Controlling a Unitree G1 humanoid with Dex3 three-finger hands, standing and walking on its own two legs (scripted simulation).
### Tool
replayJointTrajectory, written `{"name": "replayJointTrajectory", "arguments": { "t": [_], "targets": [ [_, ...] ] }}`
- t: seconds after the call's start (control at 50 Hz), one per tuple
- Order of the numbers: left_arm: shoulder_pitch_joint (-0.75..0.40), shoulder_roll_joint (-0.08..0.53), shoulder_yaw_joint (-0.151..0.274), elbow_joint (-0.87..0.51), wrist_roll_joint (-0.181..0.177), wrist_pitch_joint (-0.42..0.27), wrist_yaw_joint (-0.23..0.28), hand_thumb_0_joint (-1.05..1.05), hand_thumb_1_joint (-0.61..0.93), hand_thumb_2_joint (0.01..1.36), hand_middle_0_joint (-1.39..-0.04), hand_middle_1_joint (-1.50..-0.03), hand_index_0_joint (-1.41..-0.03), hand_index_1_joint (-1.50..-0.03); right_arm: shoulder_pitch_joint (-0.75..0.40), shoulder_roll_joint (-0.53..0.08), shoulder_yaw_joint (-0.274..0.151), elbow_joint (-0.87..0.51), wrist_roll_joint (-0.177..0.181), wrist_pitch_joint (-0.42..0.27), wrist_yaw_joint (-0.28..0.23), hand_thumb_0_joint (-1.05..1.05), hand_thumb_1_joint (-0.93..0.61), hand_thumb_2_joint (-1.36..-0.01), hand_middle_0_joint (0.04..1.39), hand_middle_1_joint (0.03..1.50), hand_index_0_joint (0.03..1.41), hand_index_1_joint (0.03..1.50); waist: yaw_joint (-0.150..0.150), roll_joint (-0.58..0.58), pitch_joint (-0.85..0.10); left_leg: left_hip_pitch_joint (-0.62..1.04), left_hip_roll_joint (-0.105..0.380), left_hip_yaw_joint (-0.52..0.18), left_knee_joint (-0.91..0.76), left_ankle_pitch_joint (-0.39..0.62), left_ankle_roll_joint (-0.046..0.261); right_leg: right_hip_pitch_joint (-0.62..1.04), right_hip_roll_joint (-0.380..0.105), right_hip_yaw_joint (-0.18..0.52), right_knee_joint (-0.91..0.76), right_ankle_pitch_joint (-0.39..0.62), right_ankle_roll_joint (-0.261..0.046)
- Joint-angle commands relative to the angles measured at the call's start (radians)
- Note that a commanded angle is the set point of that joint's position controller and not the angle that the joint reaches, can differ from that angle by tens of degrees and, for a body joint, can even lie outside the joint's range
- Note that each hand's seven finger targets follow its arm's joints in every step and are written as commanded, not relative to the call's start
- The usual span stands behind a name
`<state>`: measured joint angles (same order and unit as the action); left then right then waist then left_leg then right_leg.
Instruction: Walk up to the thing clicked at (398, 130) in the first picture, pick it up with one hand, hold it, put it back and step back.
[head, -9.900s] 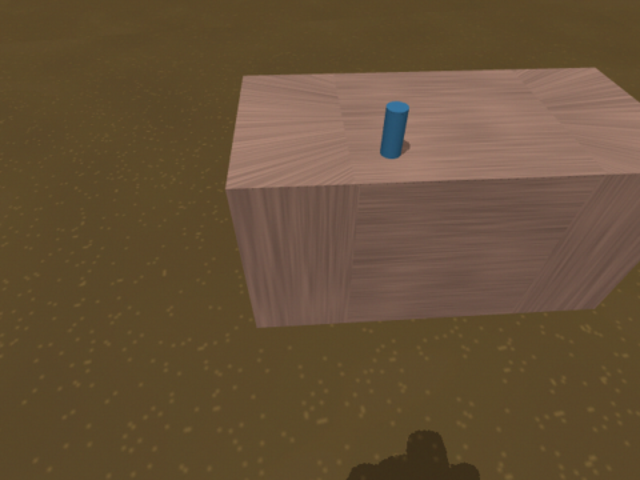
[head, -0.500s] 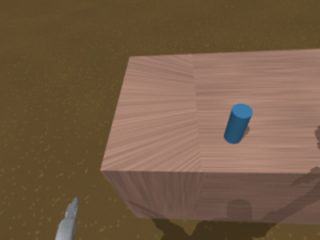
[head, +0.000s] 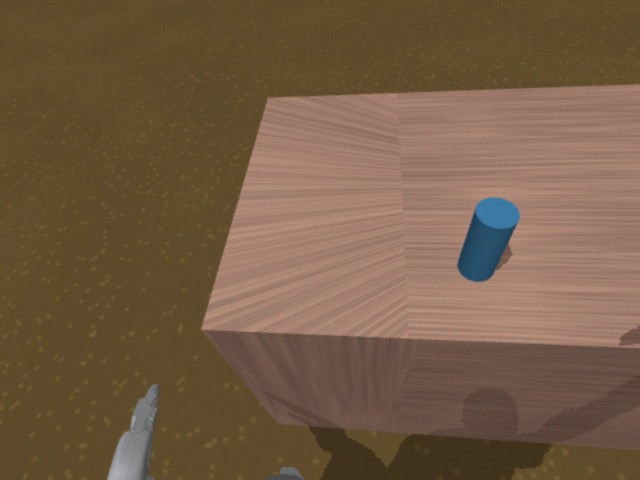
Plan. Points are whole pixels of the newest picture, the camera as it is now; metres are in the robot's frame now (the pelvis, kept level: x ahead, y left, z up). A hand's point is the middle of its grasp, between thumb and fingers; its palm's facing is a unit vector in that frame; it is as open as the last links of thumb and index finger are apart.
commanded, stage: go down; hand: right
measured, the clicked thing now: (485, 242) +0.48 -0.18 -0.01
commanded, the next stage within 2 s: approach in 1.04 s
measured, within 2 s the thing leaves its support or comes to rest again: neither
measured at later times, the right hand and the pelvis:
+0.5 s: hand out of the picture +0.41 -0.36 +0.12, palm faces +0.13 +0.99 +0.01, open 17.6 cm; pelvis +0.00 +0.00 -0.01, yaw +0 degrees
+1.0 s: hand out of the picture +0.40 -0.37 +0.11, palm faces +0.14 +0.99 +0.01, open 17.6 cm; pelvis +0.00 +0.00 -0.01, yaw +0 degrees
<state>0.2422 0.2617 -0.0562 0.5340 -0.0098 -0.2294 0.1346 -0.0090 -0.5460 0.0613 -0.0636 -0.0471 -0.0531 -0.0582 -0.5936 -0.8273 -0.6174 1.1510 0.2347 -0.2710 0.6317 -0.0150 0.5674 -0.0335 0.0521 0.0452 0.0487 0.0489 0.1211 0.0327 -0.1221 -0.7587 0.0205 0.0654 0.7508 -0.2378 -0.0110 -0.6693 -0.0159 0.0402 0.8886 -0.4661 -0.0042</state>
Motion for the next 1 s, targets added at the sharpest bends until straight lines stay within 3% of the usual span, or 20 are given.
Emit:
{"name": "replayJointTrajectory", "arguments": {
  "t": [0.0,0.06,0.08,0.12,0.2,0.22,0.24,0.3,0.38,0.42,0.52,0.58,0.62,0.68,0.74,0.78,0.84,0.88,0.92,0.98],
  "targets": [
    [-0.039,0.150,0.044,-0.151,-0.005,-0.054,0.018,0.000,-0.567,0.065,-0.050,-0.048,-0.043,-0.055,-0.343,-0.393,-0.050,-0.174,0.023,-0.062,-0.010,0.000,0.564,-0.039,0.056,0.047,0.054,0.047,-0.030,-0.217,-0.338,0.263,-0.020,-0.034,-0.028,0.115,0.044,0.090,0.007,0.025,-0.137,0.378,0.019],
    [-0.008,0.185,0.077,-0.155,-0.002,-0.051,0.019,0.000,-0.568,0.066,-0.048,-0.047,-0.040,-0.055,-0.327,-0.386,-0.039,-0.144,0.016,-0.051,-0.006,0.000,0.565,-0.037,0.056,0.046,0.053,0.046,-0.008,-0.218,-0.356,0.238,-0.022,-0.034,-0.019,0.145,0.045,0.116,0.003,0.029,-0.121,0.452,0.022],
    [-0.023,0.209,0.095,-0.192,0.001,-0.052,0.020,0.000,-0.567,0.065,-0.049,-0.047,-0.042,-0.054,-0.372,-0.421,-0.047,-0.199,0.011,-0.054,-0.007,0.000,0.554,-0.036,0.059,0.045,0.056,0.045,-0.007,-0.243,-0.378,0.243,-0.024,-0.031,-0.018,0.151,0.044,0.141,0.000,0.030,-0.119,0.479,0.025],
    [0.004,0.196,0.086,-0.167,0.005,-0.045,0.015,0.000,-0.570,0.066,-0.049,-0.048,-0.042,-0.056,-0.381,-0.420,-0.042,-0.180,0.002,-0.049,-0.006,0.000,0.569,-0.040,0.053,0.047,0.052,0.047,-0.012,-0.266,-0.366,0.209,-0.027,-0.030,-0.008,0.147,0.049,0.153,-0.006,0.034,-0.110,0.522,0.032],
    [-0.030,0.166,0.062,-0.213,-0.001,-0.052,0.004,0.000,-0.562,0.061,-0.049,-0.048,-0.043,-0.054,-0.428,-0.403,-0.032,-0.216,0.010,-0.056,-0.005,0.000,0.575,-0.039,0.054,0.048,0.052,0.048,-0.001,-0.253,-0.357,0.201,-0.026,-0.029,-0.011,0.114,0.047,0.120,-0.004,0.030,-0.112,0.424,0.023],
    [0.047,0.166,0.077,-0.126,0.001,-0.043,0.005,0.000,-0.565,0.063,-0.049,-0.047,-0.043,-0.053,-0.380,-0.413,-0.046,-0.158,0.003,-0.043,-0.006,0.000,0.581,-0.043,0.051,0.049,0.050,0.049,-0.005,-0.272,-0.352,0.201,-0.022,-0.035,-0.010,0.115,0.049,0.114,0.005,0.022,-0.109,0.405,0.021],
    [0.015,0.153,0.047,-0.164,0.000,-0.044,0.001,0.000,-0.565,0.064,-0.048,-0.048,-0.042,-0.054,-0.393,-0.410,-0.039,-0.163,0.006,-0.041,-0.003,0.000,0.575,-0.040,0.054,0.048,0.053,0.048,-0.007,-0.246,-0.333,0.200,-0.027,-0.026,-0.009,0.107,0.047,0.094,-0.001,0.032,-0.115,0.408,0.023],
    [0.026,0.208,0.095,-0.191,0.004,-0.044,0.008,0.000,-0.564,0.061,-0.049,-0.046,-0.042,-0.052,-0.416,-0.468,-0.066,-0.181,0.000,-0.036,-0.002,0.000,0.570,-0.043,0.053,0.049,0.051,0.049,0.000,-0.268,-0.405,0.230,-0.022,-0.035,-0.001,0.167,0.048,0.125,0.005,0.025,-0.093,0.466,0.022],
    [-0.034,0.180,0.062,-0.268,-0.001,-0.047,0.006,0.000,-0.562,0.061,-0.049,-0.049,-0.044,-0.054,-0.447,-0.469,-0.066,-0.179,-0.010,-0.036,-0.008,0.000,0.562,-0.040,0.056,0.047,0.052,0.047,-0.008,-0.236,-0.390,0.256,-0.020,-0.035,-0.003,0.145,0.045,0.072,0.011,0.021,-0.099,0.388,0.012],
    [0.029,0.167,0.058,-0.198,-0.001,-0.038,0.004,0.000,-0.562,0.061,-0.048,-0.046,-0.042,-0.052,-0.385,-0.457,-0.066,-0.116,-0.017,-0.026,-0.010,0.000,0.588,-0.042,0.051,0.050,0.050,0.050,-0.019,-0.235,-0.364,0.261,-0.018,-0.036,0.000,0.129,0.048,0.049,0.016,0.017,-0.106,0.361,0.011],
    [-0.019,0.190,0.066,-0.309,-0.003,-0.045,0.005,0.000,-0.559,0.057,-0.050,-0.048,-0.046,-0.052,-0.425,-0.443,-0.045,-0.140,-0.015,-0.025,-0.009,0.000,0.565,-0.041,0.056,0.048,0.054,0.048,-0.002,-0.202,-0.366,0.260,-0.019,-0.040,-0.006,0.109,0.043,0.036,0.015,0.016,-0.106,0.298,0.003],
    [0.018,0.186,0.074,-0.270,-0.005,-0.042,0.000,0.000,-0.564,0.062,-0.049,-0.047,-0.043,-0.053,-0.366,-0.419,-0.043,-0.107,-0.010,-0.030,0.000,0.000,0.574,-0.042,0.055,0.049,0.054,0.049,0.003,-0.194,-0.372,0.272,-0.017,-0.039,0.013,0.160,0.043,0.028,0.021,0.017,-0.089,0.351,0.003],
    [0.044,0.192,0.078,-0.255,-0.003,-0.038,0.001,0.000,-0.568,0.065,-0.050,-0.046,-0.042,-0.053,-0.374,-0.452,-0.062,-0.133,-0.011,-0.038,0.000,0.000,0.585,-0.050,0.050,0.052,0.051,0.052,-0.004,-0.222,-0.411,0.265,-0.020,-0.037,0.026,0.190,0.048,0.063,0.017,0.020,-0.082,0.423,0.013],
    [0.040,0.179,0.072,-0.232,-0.003,-0.035,-0.004,0.000,-0.561,0.062,-0.050,-0.049,-0.045,-0.054,-0.411,-0.464,-0.076,-0.207,-0.001,-0.054,-0.003,0.000,0.569,-0.047,0.054,0.050,0.053,0.050,-0.009,-0.263,-0.407,0.223,-0.020,-0.035,0.025,0.157,0.048,0.090,0.015,0.020,-0.075,0.426,0.014],
    [0.019,0.176,0.072,-0.205,-0.003,-0.035,-0.006,0.000,-0.560,0.061,-0.050,-0.049,-0.046,-0.053,-0.414,-0.443,-0.061,-0.200,-0.001,-0.058,-0.008,0.000,0.569,-0.046,0.055,0.049,0.054,0.049,-0.005,-0.258,-0.360,0.193,-0.020,-0.036,0.021,0.105,0.046,0.062,0.015,0.020,-0.085,0.342,0.010],
    [-0.024,0.189,0.084,-0.271,-0.005,-0.042,-0.001,0.000,-0.553,0.057,-0.049,-0.049,-0.047,-0.051,-0.457,-0.463,-0.061,-0.272,-0.004,-0.065,-0.013,0.000,0.562,-0.048,0.054,0.050,0.052,0.050,0.001,-0.278,-0.405,0.214,-0.017,-0.040,0.018,0.110,0.047,0.086,0.015,0.016,-0.087,0.335,0.010],
    [0.049,0.165,0.058,-0.211,-0.006,-0.028,-0.003,0.000,-0.553,0.057,-0.049,-0.050,-0.047,-0.052,-0.356,-0.440,-0.063,-0.180,-0.002,-0.039,-0.006,0.000,0.553,-0.050,0.055,0.050,0.052,0.050,-0.012,-0.276,-0.366,0.219,-0.020,-0.034,0.019,0.129,0.046,0.077,0.018,0.021,-0.086,0.391,0.014],
    [0.037,0.193,0.090,-0.230,-0.004,-0.032,0.000,0.000,-0.554,0.054,-0.050,-0.048,-0.047,-0.051,-0.354,-0.408,-0.050,-0.150,0.001,-0.033,0.001,0.000,0.546,-0.047,0.057,0.049,0.054,0.049,0.005,-0.244,-0.375,0.228,-0.018,-0.034,0.020,0.149,0.045,0.076,0.017,0.022,-0.082,0.400,0.011],
    [0.034,0.222,0.113,-0.245,-0.003,-0.032,0.001,0.000,-0.561,0.059,-0.049,-0.046,-0.044,-0.051,-0.375,-0.442,-0.068,-0.173,0.005,-0.031,0.005,0.000,0.557,-0.050,0.055,0.050,0.053,0.050,0.008,-0.238,-0.386,0.228,-0.018,-0.033,0.021,0.159,0.047,0.074,0.012,0.025,-0.077,0.421,0.014],
    [0.006,0.164,0.061,-0.246,-0.007,-0.032,-0.008,0.000,-0.556,0.056,-0.050,-0.048,-0.047,-0.051,-0.343,-0.399,-0.050,-0.166,0.007,-0.036,0.009,0.000,0.586,-0.050,0.050,0.053,0.052,0.052,-0.018,-0.231,-0.335,0.202,-0.021,-0.029,0.022,0.116,0.049,0.054,0.008,0.027,-0.082,0.397,0.015]
  ]
}}
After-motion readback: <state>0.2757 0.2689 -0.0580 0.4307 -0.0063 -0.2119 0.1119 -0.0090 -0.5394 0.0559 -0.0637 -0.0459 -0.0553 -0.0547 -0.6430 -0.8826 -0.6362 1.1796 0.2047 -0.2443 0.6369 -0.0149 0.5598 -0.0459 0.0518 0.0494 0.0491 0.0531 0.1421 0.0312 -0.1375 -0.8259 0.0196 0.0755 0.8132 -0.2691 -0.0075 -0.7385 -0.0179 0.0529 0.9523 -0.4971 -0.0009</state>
